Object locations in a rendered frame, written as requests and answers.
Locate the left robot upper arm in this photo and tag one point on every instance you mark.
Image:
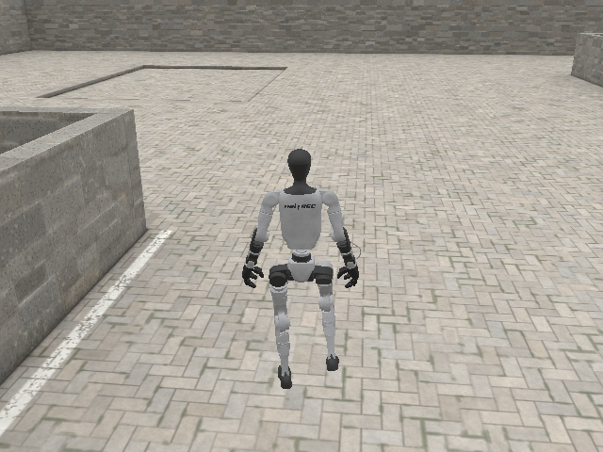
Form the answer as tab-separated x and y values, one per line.
270	200

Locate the right robot forearm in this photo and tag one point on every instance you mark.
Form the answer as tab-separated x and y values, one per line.
346	251

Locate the right robot hand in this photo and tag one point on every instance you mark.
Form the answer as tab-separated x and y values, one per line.
354	273

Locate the left robot thigh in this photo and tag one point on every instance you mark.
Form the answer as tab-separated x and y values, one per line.
278	280

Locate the left robot forearm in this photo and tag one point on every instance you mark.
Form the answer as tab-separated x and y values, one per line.
254	252

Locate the left robot hand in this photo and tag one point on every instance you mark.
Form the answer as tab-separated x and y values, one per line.
247	274

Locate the right robot upper arm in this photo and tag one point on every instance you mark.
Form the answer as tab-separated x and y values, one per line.
330	199

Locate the robot head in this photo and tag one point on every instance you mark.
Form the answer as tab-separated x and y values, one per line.
299	162

